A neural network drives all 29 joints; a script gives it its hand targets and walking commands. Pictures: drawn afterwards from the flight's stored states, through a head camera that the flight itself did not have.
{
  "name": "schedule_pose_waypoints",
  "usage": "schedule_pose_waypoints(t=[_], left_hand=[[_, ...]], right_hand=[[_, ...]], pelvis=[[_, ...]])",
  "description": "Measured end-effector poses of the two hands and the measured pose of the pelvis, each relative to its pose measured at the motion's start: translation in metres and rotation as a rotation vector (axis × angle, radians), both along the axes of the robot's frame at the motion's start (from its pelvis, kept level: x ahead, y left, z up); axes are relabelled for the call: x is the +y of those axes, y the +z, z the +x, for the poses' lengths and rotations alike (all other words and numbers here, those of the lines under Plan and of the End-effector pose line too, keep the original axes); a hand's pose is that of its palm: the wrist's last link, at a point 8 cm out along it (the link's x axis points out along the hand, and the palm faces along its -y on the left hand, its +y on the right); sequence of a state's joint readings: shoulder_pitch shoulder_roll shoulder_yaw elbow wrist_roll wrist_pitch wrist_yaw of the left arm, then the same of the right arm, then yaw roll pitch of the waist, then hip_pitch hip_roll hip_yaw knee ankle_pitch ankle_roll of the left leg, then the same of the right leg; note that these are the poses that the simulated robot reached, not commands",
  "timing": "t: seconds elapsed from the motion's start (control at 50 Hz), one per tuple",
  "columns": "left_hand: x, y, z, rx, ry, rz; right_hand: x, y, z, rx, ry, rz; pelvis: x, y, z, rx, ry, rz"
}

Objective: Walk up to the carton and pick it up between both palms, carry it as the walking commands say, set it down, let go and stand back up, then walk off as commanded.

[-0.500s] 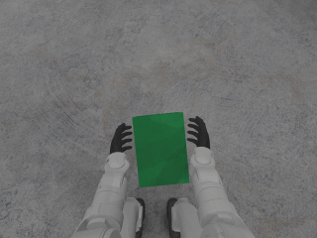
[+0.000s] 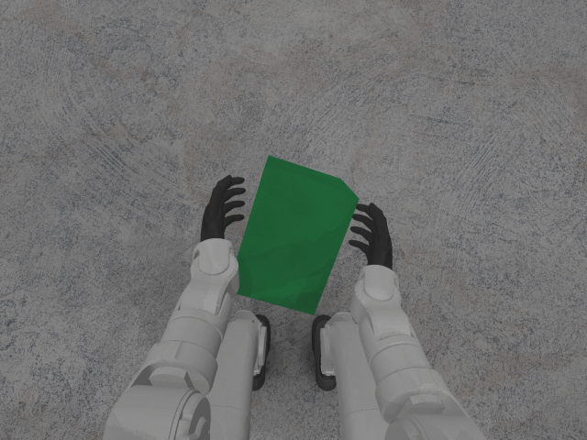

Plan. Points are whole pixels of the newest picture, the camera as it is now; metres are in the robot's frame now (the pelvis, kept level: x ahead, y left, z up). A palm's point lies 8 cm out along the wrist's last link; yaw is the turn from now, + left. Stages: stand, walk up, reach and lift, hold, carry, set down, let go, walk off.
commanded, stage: set down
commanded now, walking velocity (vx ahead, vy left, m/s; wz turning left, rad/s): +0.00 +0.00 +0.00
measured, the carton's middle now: (289, 229) +0.40 +0.02 -0.22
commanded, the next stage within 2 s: none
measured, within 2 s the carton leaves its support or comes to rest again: neither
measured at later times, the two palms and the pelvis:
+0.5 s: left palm (223, 236) +0.38 +0.13 -0.21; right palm (354, 248) +0.37 -0.10 -0.22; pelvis +0.00 +0.00 -0.07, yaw +2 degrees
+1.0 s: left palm (233, 225) +0.42 +0.13 -0.30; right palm (344, 234) +0.41 -0.10 -0.30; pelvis -0.03 +0.00 -0.16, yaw +2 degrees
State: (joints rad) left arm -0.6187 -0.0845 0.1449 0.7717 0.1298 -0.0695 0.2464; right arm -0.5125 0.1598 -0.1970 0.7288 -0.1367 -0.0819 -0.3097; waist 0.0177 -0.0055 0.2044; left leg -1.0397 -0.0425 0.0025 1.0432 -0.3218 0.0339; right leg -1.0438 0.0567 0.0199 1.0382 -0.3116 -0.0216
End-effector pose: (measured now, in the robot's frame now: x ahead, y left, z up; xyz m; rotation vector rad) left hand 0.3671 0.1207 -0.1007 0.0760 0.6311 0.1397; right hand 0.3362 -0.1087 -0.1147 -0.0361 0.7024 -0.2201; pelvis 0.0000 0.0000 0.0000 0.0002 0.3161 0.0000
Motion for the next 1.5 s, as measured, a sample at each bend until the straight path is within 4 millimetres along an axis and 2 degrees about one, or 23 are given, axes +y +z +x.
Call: schedule_pose_waypoints(t=[0.14, 0.28, 0.34, 0.5, 0.62, 0.76, 0.94, 1.08, 1.28, 1.5], left_hand=[[-0.003, -0.039, 0.005, 0.041, 0.001, -0.012], [0.004, -0.09, 0.001, 0.099, 0.041, -0.022], [0.007, -0.105, 0.003, 0.108, 0.049, -0.025], [0.011, -0.113, 0.016, 0.069, 0.042, -0.015], [0.01, -0.119, 0.035, 0.025, 0.056, -0.023], [0.009, -0.15, 0.051, 0.025, 0.069, -0.035], [0.008, -0.194, 0.053, 0.078, 0.073, -0.03], [0.009, -0.213, 0.059, 0.079, 0.063, -0.011], [0.007, -0.237, 0.079, 0.064, 0.035, -0.003], [0.011, -0.292, 0.09, 0.11, 0.015, -0.013]], right_hand=[[-0.002, -0.033, 0.01, 0.036, -0.018, -0.011], [0.005, -0.078, 0.017, 0.078, -0.028, 0.012], [0.009, -0.093, 0.019, 0.085, -0.031, 0.021], [0.012, -0.104, 0.032, 0.038, 0.001, 0.012], [0.012, -0.109, 0.05, -0.019, 0.002, 0.0], [0.012, -0.139, 0.068, -0.029, -0.036, 0.013], [0.013, -0.18, 0.074, 0.013, -0.039, -0.003], [0.014, -0.199, 0.078, 0.01, -0.032, -0.008], [0.012, -0.224, 0.098, -0.009, -0.076, 0.025], [0.015, -0.281, 0.099, 0.037, -0.077, 0.013]], pelvis=[[0.0, -0.014, 0.005, 0.083, 0.0, -0.002], [0.0, -0.036, 0.007, 0.179, 0.004, 0.0], [-0.001, -0.046, 0.006, 0.195, 0.012, 0.002], [-0.002, -0.069, -0.001, 0.187, 0.028, 0.006], [-0.002, -0.089, -0.011, 0.212, 0.03, 0.004], [-0.003, -0.118, -0.021, 0.26, 0.032, 0.0], [-0.004, -0.149, -0.025, 0.282, 0.032, -0.004], [-0.005, -0.168, -0.032, 0.232, 0.032, -0.004], [-0.006, -0.2, -0.04, 0.247, 0.032, -0.008], [-0.002, -0.228, -0.042, 0.245, 0.029, -0.022]])
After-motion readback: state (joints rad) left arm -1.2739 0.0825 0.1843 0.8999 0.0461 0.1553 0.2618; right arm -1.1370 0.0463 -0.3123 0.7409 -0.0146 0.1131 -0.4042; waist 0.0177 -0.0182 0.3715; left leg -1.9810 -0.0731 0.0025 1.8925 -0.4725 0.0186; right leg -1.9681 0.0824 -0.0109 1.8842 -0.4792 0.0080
